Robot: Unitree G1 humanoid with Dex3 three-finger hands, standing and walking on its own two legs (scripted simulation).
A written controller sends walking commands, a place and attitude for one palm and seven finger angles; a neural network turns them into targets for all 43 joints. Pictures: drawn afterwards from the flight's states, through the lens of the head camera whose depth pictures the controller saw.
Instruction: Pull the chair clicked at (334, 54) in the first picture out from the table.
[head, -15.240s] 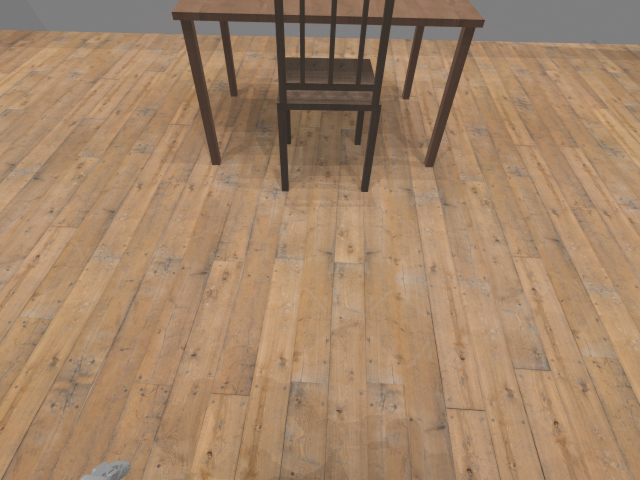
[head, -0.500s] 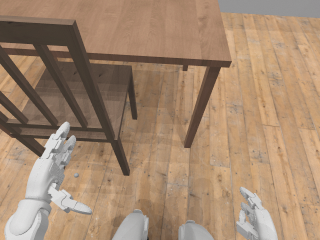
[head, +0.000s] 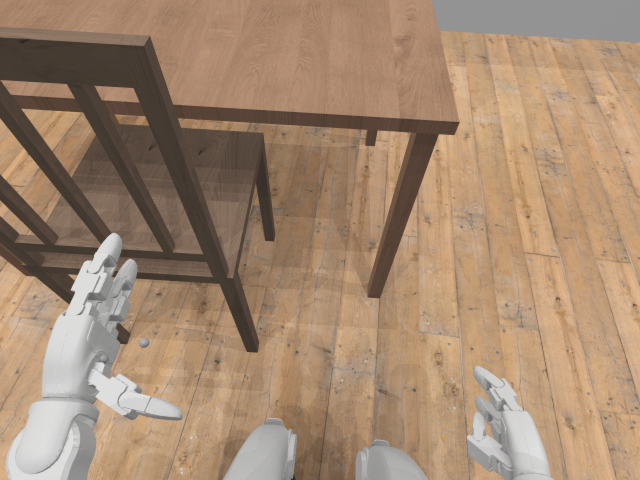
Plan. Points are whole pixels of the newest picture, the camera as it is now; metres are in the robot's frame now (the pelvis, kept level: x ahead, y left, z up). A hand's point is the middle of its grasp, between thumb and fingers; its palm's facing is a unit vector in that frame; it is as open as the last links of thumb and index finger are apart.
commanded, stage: aim the fingers beside a spindle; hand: left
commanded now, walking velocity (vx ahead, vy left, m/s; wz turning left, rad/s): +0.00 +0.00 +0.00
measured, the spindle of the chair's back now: (61, 180) +0.48 +0.42 +0.04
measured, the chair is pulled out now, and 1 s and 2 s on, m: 0.00 0.00 0.00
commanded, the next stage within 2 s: none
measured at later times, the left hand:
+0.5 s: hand (169, 323) +0.28 +0.21 +0.03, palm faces +0.00 -1.00 -0.03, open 16.9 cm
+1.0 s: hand (174, 296) +0.32 +0.21 +0.02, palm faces +0.04 -1.00 -0.05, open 16.9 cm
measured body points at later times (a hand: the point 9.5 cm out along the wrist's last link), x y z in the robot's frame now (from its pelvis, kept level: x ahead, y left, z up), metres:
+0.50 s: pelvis +0.00 +0.01 -0.01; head +0.09 +0.02 +0.43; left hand +0.28 +0.26 +0.03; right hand +0.18 -0.23 -0.09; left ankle +0.05 +0.09 -0.64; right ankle +0.01 -0.08 -0.64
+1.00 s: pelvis +0.00 +0.01 -0.02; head +0.10 +0.02 +0.42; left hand +0.31 +0.27 +0.03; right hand +0.18 -0.23 -0.11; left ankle +0.05 +0.09 -0.64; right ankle +0.01 -0.08 -0.64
